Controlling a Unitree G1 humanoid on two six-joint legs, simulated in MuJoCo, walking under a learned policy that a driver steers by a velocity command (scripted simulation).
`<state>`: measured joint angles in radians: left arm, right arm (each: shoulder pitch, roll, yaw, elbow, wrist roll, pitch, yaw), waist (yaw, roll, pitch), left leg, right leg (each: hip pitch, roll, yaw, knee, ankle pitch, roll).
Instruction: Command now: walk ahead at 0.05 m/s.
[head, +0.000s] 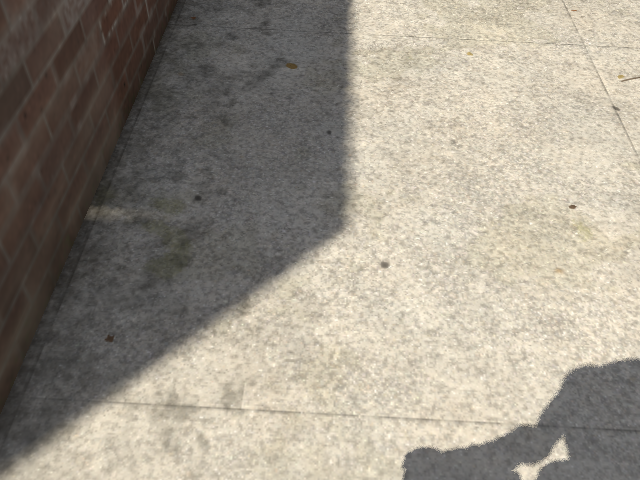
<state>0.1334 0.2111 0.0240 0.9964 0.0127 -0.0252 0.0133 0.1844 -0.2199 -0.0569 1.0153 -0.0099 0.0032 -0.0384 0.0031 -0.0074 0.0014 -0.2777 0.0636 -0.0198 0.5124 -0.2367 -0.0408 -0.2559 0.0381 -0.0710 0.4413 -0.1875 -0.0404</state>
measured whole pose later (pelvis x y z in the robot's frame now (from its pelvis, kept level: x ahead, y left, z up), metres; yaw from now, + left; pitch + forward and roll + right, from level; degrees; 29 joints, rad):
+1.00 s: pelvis +0.08 +0.05 -0.01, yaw +0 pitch +1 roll +0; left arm 0.31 0.25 0.06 1.10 -0.03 -0.04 0.02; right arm 0.27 -0.21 -0.07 1.10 0.02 -0.08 -0.01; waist -0.01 -0.04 -0.01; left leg -0.25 0.01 0.07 0.56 -0.33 0.07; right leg -0.25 -0.04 -0.01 0.68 -0.42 -0.03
